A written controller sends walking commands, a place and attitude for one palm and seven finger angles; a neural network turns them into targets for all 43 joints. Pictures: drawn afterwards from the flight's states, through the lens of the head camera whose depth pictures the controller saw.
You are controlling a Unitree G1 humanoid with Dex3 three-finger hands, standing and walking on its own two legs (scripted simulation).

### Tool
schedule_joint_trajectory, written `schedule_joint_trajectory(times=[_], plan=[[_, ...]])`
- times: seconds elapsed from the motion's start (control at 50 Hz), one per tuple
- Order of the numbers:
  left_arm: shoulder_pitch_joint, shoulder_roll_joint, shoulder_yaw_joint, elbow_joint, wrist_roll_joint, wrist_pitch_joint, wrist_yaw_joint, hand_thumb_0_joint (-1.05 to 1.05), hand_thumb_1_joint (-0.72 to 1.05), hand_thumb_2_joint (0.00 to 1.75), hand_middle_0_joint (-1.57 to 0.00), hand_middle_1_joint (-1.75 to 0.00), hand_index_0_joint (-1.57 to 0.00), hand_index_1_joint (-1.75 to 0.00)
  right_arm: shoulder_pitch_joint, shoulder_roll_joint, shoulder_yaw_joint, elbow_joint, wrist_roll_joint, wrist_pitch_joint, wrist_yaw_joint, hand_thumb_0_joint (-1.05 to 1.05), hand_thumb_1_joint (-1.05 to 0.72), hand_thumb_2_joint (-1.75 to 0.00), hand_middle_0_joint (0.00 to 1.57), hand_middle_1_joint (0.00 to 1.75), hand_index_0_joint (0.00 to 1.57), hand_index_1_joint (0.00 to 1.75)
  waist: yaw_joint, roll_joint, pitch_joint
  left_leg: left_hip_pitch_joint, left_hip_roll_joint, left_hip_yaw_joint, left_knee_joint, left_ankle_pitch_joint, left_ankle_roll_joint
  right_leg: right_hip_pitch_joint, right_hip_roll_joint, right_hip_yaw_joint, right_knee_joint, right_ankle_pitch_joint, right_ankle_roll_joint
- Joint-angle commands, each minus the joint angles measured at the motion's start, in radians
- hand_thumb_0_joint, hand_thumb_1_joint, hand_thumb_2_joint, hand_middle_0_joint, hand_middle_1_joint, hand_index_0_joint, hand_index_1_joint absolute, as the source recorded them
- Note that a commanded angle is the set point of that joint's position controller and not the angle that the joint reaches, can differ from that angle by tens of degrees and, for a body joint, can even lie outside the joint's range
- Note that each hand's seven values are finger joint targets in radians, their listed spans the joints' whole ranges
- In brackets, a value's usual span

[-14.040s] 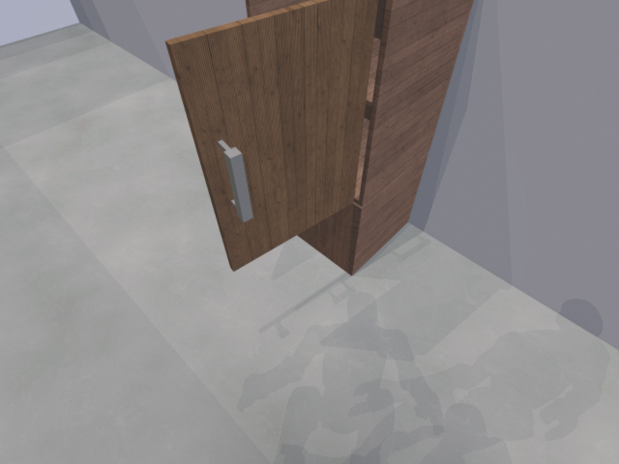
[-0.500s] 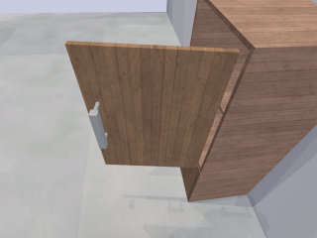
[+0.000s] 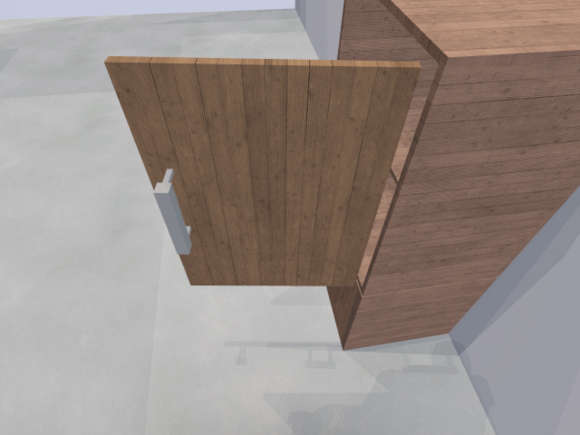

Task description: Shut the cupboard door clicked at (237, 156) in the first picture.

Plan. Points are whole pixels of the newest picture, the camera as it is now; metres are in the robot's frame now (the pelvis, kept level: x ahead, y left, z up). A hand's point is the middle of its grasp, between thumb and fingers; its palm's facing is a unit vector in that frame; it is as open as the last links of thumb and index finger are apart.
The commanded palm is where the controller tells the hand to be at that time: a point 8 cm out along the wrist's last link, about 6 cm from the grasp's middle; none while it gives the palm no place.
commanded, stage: come to a stop and stand still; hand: left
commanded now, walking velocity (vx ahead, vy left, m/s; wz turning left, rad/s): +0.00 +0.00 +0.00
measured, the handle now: (177, 213) +0.49 +0.24 -0.02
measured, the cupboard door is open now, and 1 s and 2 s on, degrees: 81 81 81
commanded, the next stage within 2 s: look again from close up in 0.36 s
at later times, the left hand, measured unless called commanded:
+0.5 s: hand out of the picture -0.05 +0.18 -0.17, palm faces +0.01 -0.98 -0.17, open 7.4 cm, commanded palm none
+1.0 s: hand out of the picture +0.00 +0.17 -0.17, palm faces +0.02 -0.99 -0.16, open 7.3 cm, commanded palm none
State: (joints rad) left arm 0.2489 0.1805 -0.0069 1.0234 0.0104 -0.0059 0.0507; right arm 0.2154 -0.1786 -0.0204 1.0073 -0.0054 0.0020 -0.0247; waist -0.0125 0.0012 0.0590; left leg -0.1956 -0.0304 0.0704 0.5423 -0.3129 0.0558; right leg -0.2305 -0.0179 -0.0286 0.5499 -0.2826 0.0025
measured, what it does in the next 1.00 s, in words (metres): stands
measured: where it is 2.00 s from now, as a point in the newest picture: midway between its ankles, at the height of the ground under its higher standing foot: outside the picture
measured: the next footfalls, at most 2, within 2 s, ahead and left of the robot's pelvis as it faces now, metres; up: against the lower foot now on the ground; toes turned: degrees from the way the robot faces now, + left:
none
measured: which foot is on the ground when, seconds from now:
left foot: down 0.00-1.00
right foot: down 0.00-1.00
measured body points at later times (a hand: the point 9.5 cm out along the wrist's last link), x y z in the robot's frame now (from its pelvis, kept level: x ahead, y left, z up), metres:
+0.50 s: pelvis -0.03 +0.00 +0.01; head -0.02 +0.01 +0.46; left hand -0.05 +0.23 -0.15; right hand -0.04 -0.23 -0.15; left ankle -0.01 +0.08 -0.73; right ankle +0.01 -0.12 -0.73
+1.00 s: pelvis +0.00 +0.01 +0.01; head +0.01 +0.02 +0.46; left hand +0.00 +0.22 -0.16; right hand +0.01 -0.22 -0.15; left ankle -0.01 +0.08 -0.73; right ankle +0.01 -0.12 -0.73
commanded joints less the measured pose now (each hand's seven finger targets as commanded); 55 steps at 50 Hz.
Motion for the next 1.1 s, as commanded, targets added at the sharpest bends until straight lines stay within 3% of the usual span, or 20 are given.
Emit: schedule_joint_trajectory(times=[0.0,0.02,0.06,0.16,0.22,0.32,0.38,0.68,1.08], plan=[[0.03,0.108,0.014,-0.064,0.007,-0.003,-0.006,0.0,0.9,0.9,-0.2,-0.3,-0.2,-0.3,0.026,-0.118,-0.003,-0.077,-0.011,-0.013,0.007,0.0,-0.9,-0.9,0.2,0.3,0.2,0.3,0.012,0.014,0.064,-0.118,0.137,-0.174,-0.205,0.017,-0.007,-0.022,-0.073,0.099,-0.132,-0.025,-0.053],[0.028,0.114,0.016,-0.071,0.01,0.0,-0.009,0.0,0.9,0.9,-0.2,-0.3,-0.2,-0.3,0.032,-0.127,-0.006,-0.082,-0.014,-0.012,0.011,0.0,-0.9,-0.9,0.2,0.3,0.2,0.3,0.01,0.013,0.081,-0.147,0.131,-0.183,-0.237,-0.092,-0.008,-0.032,-0.068,0.1,-0.14,-0.079,-0.053],[0.042,0.119,0.017,-0.079,0.013,0.002,-0.012,0.0,0.9,0.9,-0.2,-0.3,-0.2,-0.3,0.032,-0.134,-0.008,-0.086,-0.018,-0.01,0.016,0.0,-0.9,-0.9,0.2,0.3,0.2,0.3,0.016,0.025,0.08,-0.169,0.128,-0.191,-0.266,-0.169,-0.006,-0.031,-0.061,0.09,-0.138,-0.097,-0.048],[0.07,0.12,0.021,-0.089,0.015,0.0,-0.016,0.0,0.9,0.9,-0.2,-0.3,-0.2,-0.3,0.051,-0.145,-0.01,-0.086,-0.019,-0.009,0.02,0.0,-0.9,-0.9,0.2,0.3,0.2,0.3,0.017,-0.012,0.034,-0.177,0.125,-0.192,-0.28,-0.215,-0.002,-0.022,-0.059,0.088,-0.143,-0.13,-0.039],[0.076,0.12,0.021,-0.09,0.013,-0.008,-0.017,0.0,0.9,0.9,-0.2,-0.3,-0.2,-0.3,0.069,-0.137,-0.007,-0.073,-0.018,-0.011,0.021,0.0,-0.9,-0.9,0.2,0.3,0.2,0.3,0.01,-0.034,0.026,-0.149,0.107,-0.175,-0.248,-0.16,-0.005,-0.052,-0.078,0.126,-0.183,-0.167,-0.045],[0.085,0.116,0.015,-0.064,0.008,-0.017,-0.018,0.0,0.9,0.9,-0.2,-0.3,-0.2,-0.3,0.098,-0.126,0.001,-0.032,-0.013,-0.018,0.018,0.0,-0.9,-0.9,0.2,0.3,0.2,0.3,0.003,-0.018,0.019,-0.12,0.11,-0.174,-0.246,-0.114,-0.009,-0.059,-0.086,0.135,-0.198,-0.142,-0.049],[0.101,0.103,0.01,-0.038,0.007,-0.018,-0.019,0.0,0.9,0.9,-0.2,-0.3,-0.2,-0.3,0.108,-0.122,0.005,-0.008,-0.011,-0.022,0.016,0.0,-0.9,-0.9,0.2,0.3,0.2,0.3,0.005,0.015,0.015,-0.123,0.119,-0.184,-0.266,-0.117,-0.008,-0.035,-0.081,0.121,-0.187,-0.096,-0.046],[0.124,0.06,-0.006,0.046,0.002,-0.027,-0.01,0.0,0.9,0.9,-0.2,-0.3,-0.2,-0.3,0.123,-0.076,0.019,0.084,0.0,-0.037,0.005,0.0,-0.9,-0.9,0.2,0.3,0.2,0.3,0.013,-0.004,0.003,-0.053,0.123,-0.15,-0.243,0.097,-0.015,0.04,-0.093,0.099,-0.185,0.115,-0.037],[0.101,0.067,-0.002,0.045,0.0,-0.024,-0.006,0.0,0.9,0.9,-0.2,-0.3,-0.2,-0.3,0.088,-0.081,0.021,0.109,-0.002,-0.04,-0.001,0.0,-0.9,-0.9,0.2,0.3,0.2,0.3,0.015,-0.002,-0.018,0.018,0.131,-0.132,-0.23,0.254,-0.019,0.081,-0.099,0.089,-0.182,0.224,-0.029]])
